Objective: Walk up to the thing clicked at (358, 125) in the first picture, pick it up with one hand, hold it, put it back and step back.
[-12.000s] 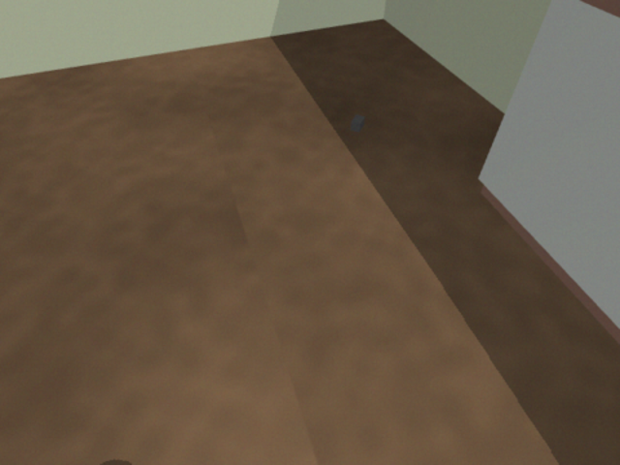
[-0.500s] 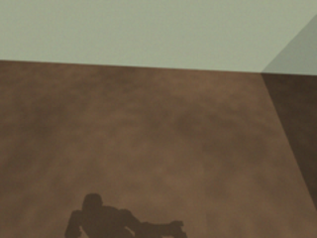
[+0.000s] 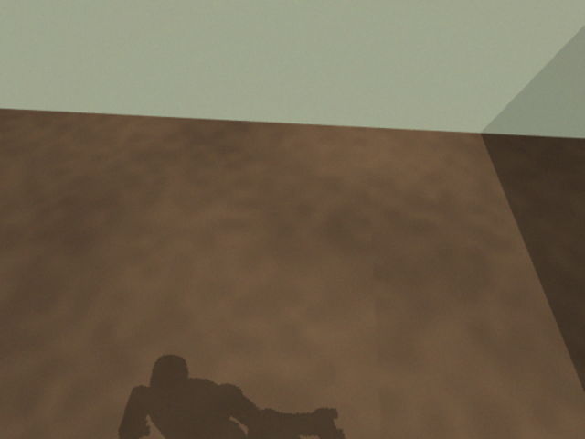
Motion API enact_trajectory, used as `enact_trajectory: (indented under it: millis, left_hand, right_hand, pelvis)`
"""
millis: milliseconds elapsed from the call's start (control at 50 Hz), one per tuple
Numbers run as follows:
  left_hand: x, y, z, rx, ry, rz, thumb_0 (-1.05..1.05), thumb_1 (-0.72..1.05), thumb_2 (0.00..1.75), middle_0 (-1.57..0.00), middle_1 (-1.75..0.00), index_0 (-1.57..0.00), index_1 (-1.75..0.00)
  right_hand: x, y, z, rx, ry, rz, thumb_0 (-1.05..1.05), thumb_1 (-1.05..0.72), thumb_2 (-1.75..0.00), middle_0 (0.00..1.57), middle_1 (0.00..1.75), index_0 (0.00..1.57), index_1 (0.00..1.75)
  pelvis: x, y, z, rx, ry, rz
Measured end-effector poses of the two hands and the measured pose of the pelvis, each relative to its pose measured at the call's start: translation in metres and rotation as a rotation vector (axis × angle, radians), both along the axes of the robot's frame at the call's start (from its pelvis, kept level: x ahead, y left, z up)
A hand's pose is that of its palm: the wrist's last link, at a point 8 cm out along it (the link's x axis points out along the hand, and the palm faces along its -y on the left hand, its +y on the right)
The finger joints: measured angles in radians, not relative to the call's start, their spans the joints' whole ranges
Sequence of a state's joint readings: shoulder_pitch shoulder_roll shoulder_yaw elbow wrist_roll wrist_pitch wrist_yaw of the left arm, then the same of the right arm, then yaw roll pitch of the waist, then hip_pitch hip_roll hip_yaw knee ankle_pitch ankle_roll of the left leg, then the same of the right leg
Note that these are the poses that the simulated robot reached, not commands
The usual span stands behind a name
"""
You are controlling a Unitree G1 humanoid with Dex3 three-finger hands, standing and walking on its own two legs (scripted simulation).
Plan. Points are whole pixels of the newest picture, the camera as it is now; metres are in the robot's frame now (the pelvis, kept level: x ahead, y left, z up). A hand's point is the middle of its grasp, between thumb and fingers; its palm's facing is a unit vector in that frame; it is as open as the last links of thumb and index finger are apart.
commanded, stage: stand
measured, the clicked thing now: out of the picture +0.36 -1.06 -0.76
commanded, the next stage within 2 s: walk up in 0.24 s
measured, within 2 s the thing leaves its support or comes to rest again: neither
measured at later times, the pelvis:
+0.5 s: pelvis +0.04 -0.04 -0.01, yaw -2 degrees
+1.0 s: pelvis +0.27 -0.08 -0.02, yaw +4 degrees
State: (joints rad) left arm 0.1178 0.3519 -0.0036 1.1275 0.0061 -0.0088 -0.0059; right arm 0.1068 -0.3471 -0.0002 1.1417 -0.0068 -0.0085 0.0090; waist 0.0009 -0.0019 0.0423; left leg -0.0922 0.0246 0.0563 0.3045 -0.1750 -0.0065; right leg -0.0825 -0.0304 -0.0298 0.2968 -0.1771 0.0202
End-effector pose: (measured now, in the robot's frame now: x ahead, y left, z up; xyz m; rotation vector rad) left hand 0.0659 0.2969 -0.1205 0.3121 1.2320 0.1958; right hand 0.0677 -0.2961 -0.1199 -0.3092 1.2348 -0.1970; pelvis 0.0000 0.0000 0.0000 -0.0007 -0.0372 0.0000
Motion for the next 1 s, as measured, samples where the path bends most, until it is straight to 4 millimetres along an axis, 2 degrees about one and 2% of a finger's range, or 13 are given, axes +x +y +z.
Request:
enact_trajectory:
  millis: [300, 360, 440, 500, 540, 600, 640, 720, 800, 900, 1000]
  left_hand:
    - [0.003, 0.005, 0.002, -0.013, -0.018, -0.003, 0.00, 0.90, 0.90, -0.20, -0.30, -0.20, -0.30]
    - [0.011, 0.011, 0.007, 0.005, -0.010, -0.021, 0.00, 0.90, 0.90, -0.21, -0.30, -0.20, -0.30]
    - [0.036, 0.012, 0.018, 0.042, -0.027, -0.045, 0.00, 0.90, 0.90, -0.20, -0.30, -0.20, -0.30]
    - [0.060, 0.005, 0.027, 0.072, -0.048, -0.059, 0.00, 0.90, 0.90, -0.20, -0.30, -0.20, -0.30]
    - [0.076, -0.003, 0.030, 0.097, -0.073, -0.058, 0.00, 0.90, 0.90, -0.20, -0.30, -0.20, -0.30]
    - [0.089, -0.016, 0.028, 0.137, -0.131, -0.029, 0.00, 0.90, 0.90, -0.20, -0.30, -0.20, -0.30]
    - [0.087, -0.028, 0.029, 0.138, -0.138, 0.007, 0.00, 0.90, 0.90, -0.20, -0.30, -0.20, -0.30]
    - [0.082, -0.049, 0.032, 0.105, -0.078, 0.053, 0.00, 0.90, 0.90, -0.20, -0.30, -0.20, -0.30]
    - [0.092, -0.064, 0.027, 0.075, -0.035, 0.085, 0.00, 0.90, 0.90, -0.21, -0.30, -0.21, -0.30]
    - [0.128, -0.070, 0.013, 0.041, -0.012, 0.109, 0.00, 0.90, 0.90, -0.21, -0.31, -0.21, -0.30]
    - [0.179, -0.059, -0.009, 0.021, 0.016, 0.126, 0.00, 0.89, 0.89, -0.21, -0.31, -0.21, -0.30]
  right_hand:
    - [0.004, -0.003, 0.002, 0.014, -0.035, -0.001, 0.01, -0.91, -0.90, 0.21, 0.30, 0.20, 0.30]
    - [0.000, -0.017, 0.003, 0.012, -0.061, -0.026, 0.01, -0.91, -0.90, 0.21, 0.30, 0.20, 0.30]
    - [-0.010, -0.045, 0.003, -0.009, -0.030, -0.057, 0.01, -0.91, -0.90, 0.21, 0.30, 0.20, 0.30]
    - [-0.010, -0.071, -0.002, -0.015, 0.004, -0.081, 0.01, -0.90, -0.90, 0.21, 0.30, 0.20, 0.30]
    - [-0.002, -0.091, -0.011, -0.017, 0.022, -0.089, 0.01, -0.90, -0.90, 0.21, 0.30, 0.20, 0.30]
    - [0.026, -0.116, -0.028, -0.033, 0.043, -0.063, 0.01, -0.91, -0.90, 0.21, 0.30, 0.20, 0.30]
    - [0.054, -0.120, -0.029, -0.024, 0.035, -0.037, 0.01, -0.91, -0.90, 0.20, 0.30, 0.20, 0.30]
    - [0.121, -0.116, -0.013, 0.023, -0.058, 0.014, 0.01, -0.91, -0.90, 0.20, 0.30, 0.20, 0.30]
    - [0.178, -0.114, 0.000, 0.042, -0.114, 0.065, 0.01, -0.91, -0.90, 0.20, 0.30, 0.20, 0.30]
    - [0.242, -0.112, 0.006, 0.025, -0.090, 0.115, 0.01, -0.91, -0.90, 0.21, 0.30, 0.20, 0.30]
    - [0.320, -0.098, 0.002, -0.005, -0.071, 0.167, 0.01, -0.91, -0.90, 0.21, 0.30, 0.20, 0.30]
  pelvis:
    - [0.005, 0.000, -0.001, 0.007, 0.008, -0.005]
    - [0.011, -0.005, -0.003, 0.010, 0.017, -0.020]
    - [0.024, -0.021, -0.005, 0.020, 0.011, -0.021]
    - [0.042, -0.038, -0.008, 0.030, 0.002, -0.028]
    - [0.058, -0.052, -0.015, 0.036, -0.005, -0.028]
    - [0.080, -0.071, -0.028, 0.009, -0.014, -0.007]
    - [0.094, -0.078, -0.026, 0.003, -0.021, 0.004]
    - [0.125, -0.087, -0.011, 0.000, -0.026, 0.002]
    - [0.159, -0.094, -0.005, -0.007, -0.020, 0.013]
    - [0.209, -0.093, -0.008, -0.022, -0.003, 0.040]
    - [0.271, -0.083, -0.022, -0.037, 0.013, 0.067]
